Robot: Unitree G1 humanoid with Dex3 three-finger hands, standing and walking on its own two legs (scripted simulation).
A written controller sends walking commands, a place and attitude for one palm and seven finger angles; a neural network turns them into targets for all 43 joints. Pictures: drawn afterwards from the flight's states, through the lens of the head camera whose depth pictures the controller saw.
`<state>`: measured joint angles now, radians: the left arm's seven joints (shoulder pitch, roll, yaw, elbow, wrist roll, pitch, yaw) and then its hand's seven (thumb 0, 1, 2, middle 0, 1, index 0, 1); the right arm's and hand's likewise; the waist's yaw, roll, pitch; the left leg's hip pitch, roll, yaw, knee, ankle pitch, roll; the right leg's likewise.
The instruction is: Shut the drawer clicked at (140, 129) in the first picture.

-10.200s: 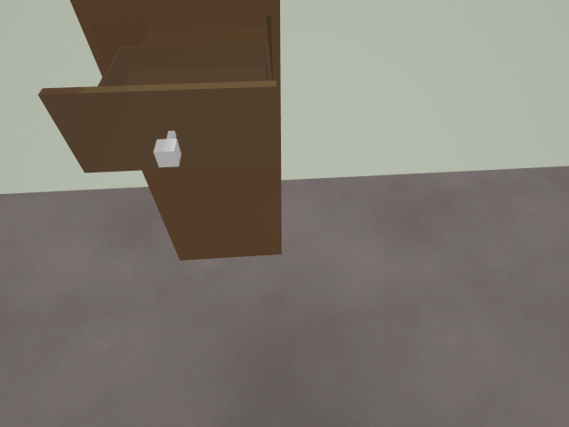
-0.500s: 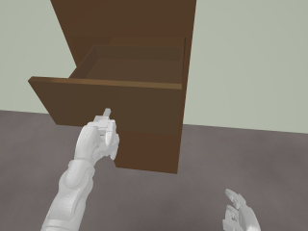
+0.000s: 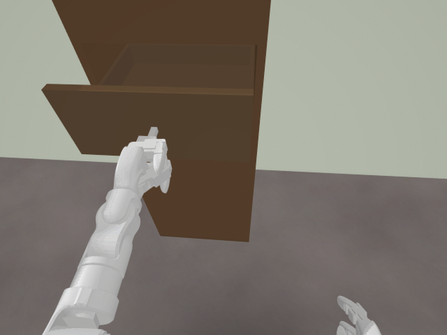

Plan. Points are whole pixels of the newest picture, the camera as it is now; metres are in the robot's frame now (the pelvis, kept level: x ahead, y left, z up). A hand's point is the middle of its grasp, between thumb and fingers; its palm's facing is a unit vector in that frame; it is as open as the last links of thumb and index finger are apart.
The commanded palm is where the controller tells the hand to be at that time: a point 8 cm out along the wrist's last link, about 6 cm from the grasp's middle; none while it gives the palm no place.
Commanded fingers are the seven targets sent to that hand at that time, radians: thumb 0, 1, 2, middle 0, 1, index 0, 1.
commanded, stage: push the drawer shut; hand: left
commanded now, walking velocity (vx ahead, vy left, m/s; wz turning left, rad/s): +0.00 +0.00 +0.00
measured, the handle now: (149, 142) +0.44 +0.16 +0.11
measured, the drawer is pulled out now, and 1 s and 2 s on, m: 0.18 0.07 0.00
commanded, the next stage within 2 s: pull the fist back off the drawer in 1.84 s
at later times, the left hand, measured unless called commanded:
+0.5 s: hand (175, 143) +0.44 +0.11 +0.11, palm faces -0.08 -1.00 -0.02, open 3.4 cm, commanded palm +0.42 +0.17 +0.11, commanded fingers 0.00 0.90 0.90 -1.40 -1.60 -1.40 -1.60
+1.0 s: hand (179, 129) +0.48 +0.11 +0.11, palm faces -0.07 -1.00 -0.01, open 3.4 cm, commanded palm +0.47 +0.16 +0.11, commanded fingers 0.00 0.90 0.90 -1.40 -1.60 -1.40 -1.60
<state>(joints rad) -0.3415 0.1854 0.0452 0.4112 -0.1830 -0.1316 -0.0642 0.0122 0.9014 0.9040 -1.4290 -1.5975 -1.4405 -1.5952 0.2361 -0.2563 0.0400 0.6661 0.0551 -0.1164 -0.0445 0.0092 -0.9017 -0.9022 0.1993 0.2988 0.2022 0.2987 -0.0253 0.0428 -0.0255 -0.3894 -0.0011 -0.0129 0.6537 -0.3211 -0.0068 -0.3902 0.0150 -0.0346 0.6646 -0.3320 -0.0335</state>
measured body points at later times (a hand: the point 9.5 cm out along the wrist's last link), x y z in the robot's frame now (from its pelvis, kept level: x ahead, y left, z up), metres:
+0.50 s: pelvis +0.01 +0.01 +0.00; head +0.04 +0.00 +0.45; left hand +0.44 +0.16 +0.12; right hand +0.09 -0.24 -0.12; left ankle +0.01 +0.13 -0.72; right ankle +0.01 -0.10 -0.72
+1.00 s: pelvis +0.00 +0.01 -0.01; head +0.05 +0.00 +0.44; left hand +0.47 +0.16 +0.12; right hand +0.02 -0.25 -0.13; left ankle +0.01 +0.13 -0.72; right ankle +0.01 -0.10 -0.72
